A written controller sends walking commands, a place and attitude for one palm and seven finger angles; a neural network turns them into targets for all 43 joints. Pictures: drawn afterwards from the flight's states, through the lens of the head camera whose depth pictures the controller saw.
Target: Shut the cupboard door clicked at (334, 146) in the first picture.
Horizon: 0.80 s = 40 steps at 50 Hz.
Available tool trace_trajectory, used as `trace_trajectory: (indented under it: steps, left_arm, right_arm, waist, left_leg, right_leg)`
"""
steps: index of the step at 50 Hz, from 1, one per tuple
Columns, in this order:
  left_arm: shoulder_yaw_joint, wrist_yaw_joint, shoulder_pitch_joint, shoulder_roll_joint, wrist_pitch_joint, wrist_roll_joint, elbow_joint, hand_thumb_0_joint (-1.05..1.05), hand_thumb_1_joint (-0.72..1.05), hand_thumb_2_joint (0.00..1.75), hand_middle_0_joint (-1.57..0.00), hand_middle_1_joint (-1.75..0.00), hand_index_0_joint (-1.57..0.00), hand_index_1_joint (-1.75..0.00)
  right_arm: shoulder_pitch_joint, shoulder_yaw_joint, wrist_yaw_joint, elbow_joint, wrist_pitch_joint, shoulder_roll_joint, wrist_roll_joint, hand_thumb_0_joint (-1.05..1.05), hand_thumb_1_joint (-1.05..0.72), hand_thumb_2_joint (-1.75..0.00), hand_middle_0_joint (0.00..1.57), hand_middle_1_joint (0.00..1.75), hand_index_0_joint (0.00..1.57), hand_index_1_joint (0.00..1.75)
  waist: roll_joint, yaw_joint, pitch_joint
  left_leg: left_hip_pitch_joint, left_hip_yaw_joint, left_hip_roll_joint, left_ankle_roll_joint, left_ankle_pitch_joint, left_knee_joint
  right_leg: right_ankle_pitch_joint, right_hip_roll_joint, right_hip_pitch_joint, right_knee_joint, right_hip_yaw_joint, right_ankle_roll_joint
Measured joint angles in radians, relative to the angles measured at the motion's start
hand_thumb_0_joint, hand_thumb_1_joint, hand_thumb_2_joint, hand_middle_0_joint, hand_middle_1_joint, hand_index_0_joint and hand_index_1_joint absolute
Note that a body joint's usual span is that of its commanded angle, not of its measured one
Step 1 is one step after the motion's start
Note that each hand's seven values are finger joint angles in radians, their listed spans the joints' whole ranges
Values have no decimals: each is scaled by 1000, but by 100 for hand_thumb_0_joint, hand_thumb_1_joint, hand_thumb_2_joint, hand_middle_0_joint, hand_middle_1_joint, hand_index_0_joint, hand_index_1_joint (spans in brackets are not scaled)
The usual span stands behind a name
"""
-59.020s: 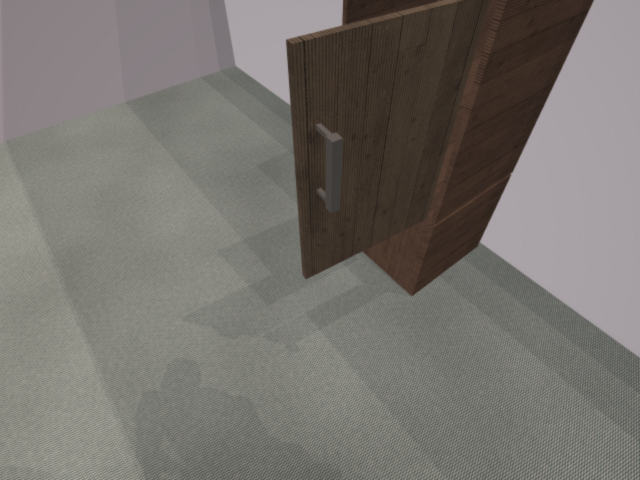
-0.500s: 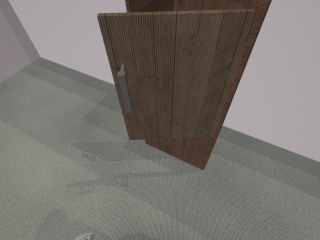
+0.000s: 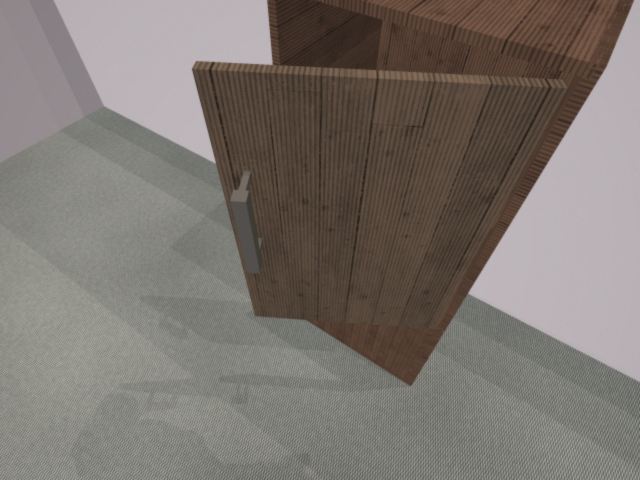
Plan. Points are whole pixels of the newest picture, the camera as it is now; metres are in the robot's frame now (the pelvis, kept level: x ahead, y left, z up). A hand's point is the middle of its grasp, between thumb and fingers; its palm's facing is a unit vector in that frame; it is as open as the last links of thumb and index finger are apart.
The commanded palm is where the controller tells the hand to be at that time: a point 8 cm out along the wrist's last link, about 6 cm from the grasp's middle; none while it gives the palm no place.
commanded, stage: come to a stop and stand still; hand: left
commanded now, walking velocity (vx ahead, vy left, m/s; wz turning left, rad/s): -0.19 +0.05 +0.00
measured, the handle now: (250, 225) +0.45 +0.15 +0.02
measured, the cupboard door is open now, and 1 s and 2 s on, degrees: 30 30 30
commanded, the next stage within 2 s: look again from close up in 0.86 s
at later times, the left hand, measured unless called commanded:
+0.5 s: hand out of the picture +0.04 +0.26 -0.16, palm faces -0.01 -0.95 -0.30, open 7.4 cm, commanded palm none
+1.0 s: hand out of the picture +0.00 +0.25 -0.16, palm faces -0.07 -0.98 -0.20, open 7.4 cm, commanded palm none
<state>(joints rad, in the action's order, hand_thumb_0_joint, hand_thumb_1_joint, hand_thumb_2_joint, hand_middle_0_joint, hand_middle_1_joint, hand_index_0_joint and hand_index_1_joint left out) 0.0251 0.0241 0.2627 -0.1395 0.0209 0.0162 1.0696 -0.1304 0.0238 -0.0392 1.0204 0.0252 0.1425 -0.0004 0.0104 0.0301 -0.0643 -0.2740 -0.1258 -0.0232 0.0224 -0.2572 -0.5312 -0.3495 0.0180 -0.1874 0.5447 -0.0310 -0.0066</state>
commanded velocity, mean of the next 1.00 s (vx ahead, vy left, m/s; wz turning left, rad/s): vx -0.01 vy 0.02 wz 0.00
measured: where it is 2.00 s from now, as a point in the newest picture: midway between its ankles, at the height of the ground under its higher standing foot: outside the picture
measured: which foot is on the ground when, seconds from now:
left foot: down 0.00-0.04, up 0.06-0.32, down 0.34-1.00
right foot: down 0.00-1.00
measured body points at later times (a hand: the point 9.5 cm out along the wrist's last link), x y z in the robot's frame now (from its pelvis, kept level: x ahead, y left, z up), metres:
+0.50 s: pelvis -0.02 +0.05 -0.01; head -0.02 +0.04 +0.44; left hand +0.04 +0.31 -0.14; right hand +0.05 -0.19 -0.15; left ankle -0.02 +0.14 -0.73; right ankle -0.02 -0.08 -0.73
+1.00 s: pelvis -0.02 +0.07 +0.01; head +0.00 +0.07 +0.46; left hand +0.00 +0.30 -0.15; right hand -0.04 -0.15 -0.15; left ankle -0.02 +0.14 -0.73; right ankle -0.01 -0.07 -0.73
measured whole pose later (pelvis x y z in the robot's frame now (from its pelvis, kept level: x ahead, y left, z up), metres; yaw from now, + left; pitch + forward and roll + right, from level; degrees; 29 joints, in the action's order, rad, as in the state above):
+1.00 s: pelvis -0.02 +0.07 +0.01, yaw -4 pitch +0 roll +1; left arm -0.02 0.02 0.30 -0.16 0.02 0.01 1.04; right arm -0.34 -0.01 -0.02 1.04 -0.01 0.18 0.01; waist -0.01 0.00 -0.02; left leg -0.19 -0.12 0.06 0.08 -0.24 -0.41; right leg -0.23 0.04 -0.26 0.48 0.05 0.03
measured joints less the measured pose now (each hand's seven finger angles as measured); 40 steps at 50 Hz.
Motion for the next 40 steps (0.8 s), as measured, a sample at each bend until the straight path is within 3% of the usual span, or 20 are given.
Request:
trace_trajectory:
  steps: [3, 7, 10, 13, 16, 17, 18, 20, 23, 26, 28, 34, 40]
  left_arm:
    - [8, 2, -14, -11, 2, 5, -23, 0, 91, 90, -20, -30, -20, -30]
    - [16, 12, -34, -22, 0, 12, -44, 0, 91, 90, -20, -30, -20, -30]
    - [20, 14, -44, -30, 2, 14, -56, 0, 91, 90, -20, -30, -20, -30]
    - [23, 14, -49, -46, 2, 15, -66, 0, 91, 90, -20, -30, -20, -30]
    - [22, 23, -44, -61, -1, 10, -67, 0, 90, 90, -20, -30, -20, -30]
    - [15, 30, -32, -61, -4, 6, -76, 0, 90, 90, -20, -30, -20, -30]
    - [10, 31, -23, -61, -5, -1, -83, 0, 90, 90, -20, -30, -20, -30]
    - [5, 30, -21, -73, 5, -6, -89, 0, 90, 90, -20, -30, -20, -30]
    - [0, 27, -23, -80, 20, -2, -100, 0, 91, 90, -20, -30, -20, -30]
    - [-6, 13, -29, -79, 13, 0, -114, 0, 91, 90, -20, -30, -20, -30]
    - [-14, 7, -28, -69, 3, 2, -112, 0, 91, 90, -20, -30, -20, -30]
    - [-29, -3, 6, -51, 9, 4, -122, 0, 91, 90, -20, -30, -20, -30]
    - [-33, -4, 14, -43, 4, 3, -109, 0, 91, 90, -20, -30, -20, -30]
  right_arm:
    - [1, 19, 5, -9, 21, 22, 3, -1, -92, -90, 20, 30, 20, 30]
    - [-4, 39, 5, -12, 47, 56, 5, 0, -91, -90, 20, 30, 20, 30]
    - [-2, 44, 8, -12, 56, 74, 5, 0, -91, -90, 20, 30, 20, 30]
    - [-3, 41, 14, -19, 52, 81, 4, 0, -91, -90, 20, 30, 20, 30]
    - [-13, 32, 19, -35, 34, 80, 1, 0, -91, -90, 20, 30, 20, 30]
    - [-23, 30, 21, -56, 21, 86, 0, 0, -91, -90, 20, 30, 20, 30]
    - [-36, 30, 22, -76, 8, 91, 2, 0, -91, -90, 20, 30, 20, 30]
    - [-58, 25, 22, -98, -1, 83, 8, 0, -91, -90, 20, 30, 20, 30]
    - [-82, 9, 20, -119, -6, 68, 16, 0, -91, -90, 20, 30, 20, 30]
    - [-90, -8, 22, -125, -2, 54, 15, 0, -91, -90, 20, 30, 20, 30]
    - [-90, -14, 27, -118, 5, 49, 12, 0, -91, -90, 20, 30, 20, 30]
    - [-135, -9, 32, -113, -11, 61, 18, -1, -94, -90, 20, 30, 20, 30]
    - [-197, -20, 30, -56, -20, 63, 18, 0, -92, -90, 20, 30, 20, 30]
  waist:
    - [-14, -7, -1]
    - [-10, -5, -11]
    - [-3, -5, -19]
    - [10, -6, -25]
    - [16, -9, -21]
    - [2, -17, -15]
    - [-13, -27, -9]
    - [-4, -26, 3]
    - [-12, -15, 18]
    - [-32, -11, 28]
    - [-57, -15, 31]
    - [-71, -40, 66]
    - [-43, -34, 62]
  left_leg:
    - [-29, 17, -8, -18, -1, -50]
    - [-94, 84, 28, -45, -213, -310]
    - [-114, 105, 44, -59, -252, -408]
    - [-93, 104, 40, -67, -231, -343]
    - [-25, 93, 25, -67, -109, -139]
    - [3, 92, 14, -52, -20, -66]
    - [22, 91, 10, -22, -19, -34]
    - [27, 70, 30, 13, -72, -60]
    - [48, 35, 44, 30, -84, -64]
    - [41, 12, 60, 40, -78, -72]
    - [38, 8, 64, 44, -74, -73]
    - [34, -3, 79, 60, -21, 10]
    - [49, 0, 88, 69, 12, 72]
  right_leg:
    - [-14, -9, -9, 8, -5, -14]
    - [-6, -1, -4, 0, 0, -23]
    - [16, 9, 4, -31, 8, -15]
    - [33, 20, 3, -49, 14, -2]
    - [31, 24, -17, -22, 23, 16]
    - [29, 17, -37, 16, 24, 22]
    - [24, 13, -61, 68, 21, 24]
    - [-44, 28, -94, 152, 42, 6]
    - [-137, 26, -119, 206, 48, -3]
    - [-19, 20, -108, 120, 47, -9]
    - [62, 20, -108, 100, 56, 9]
    - [72, 23, -121, 40, 79, 16]
    - [108, 25, -108, -16, 85, 10]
